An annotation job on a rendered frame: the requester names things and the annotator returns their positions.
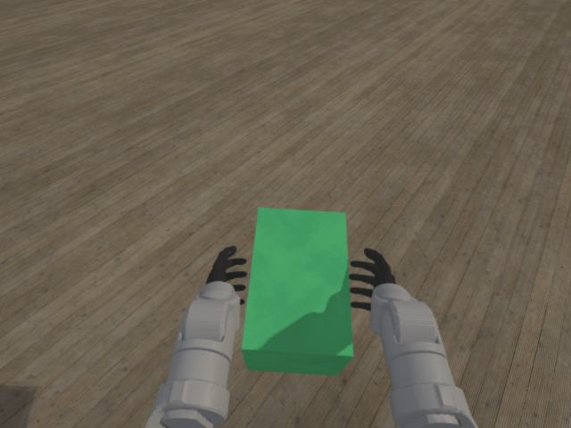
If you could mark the robot right forearm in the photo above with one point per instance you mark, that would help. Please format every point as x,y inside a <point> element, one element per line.
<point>424,393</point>

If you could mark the robot left forearm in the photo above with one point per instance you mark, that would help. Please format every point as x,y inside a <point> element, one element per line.
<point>195,394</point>

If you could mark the robot left hand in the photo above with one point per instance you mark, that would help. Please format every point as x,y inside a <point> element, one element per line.
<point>220,266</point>

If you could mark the robot right hand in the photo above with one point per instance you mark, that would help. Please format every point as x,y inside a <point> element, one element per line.
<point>381,270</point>

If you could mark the carton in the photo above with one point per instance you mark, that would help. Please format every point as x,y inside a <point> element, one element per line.
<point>298,316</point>

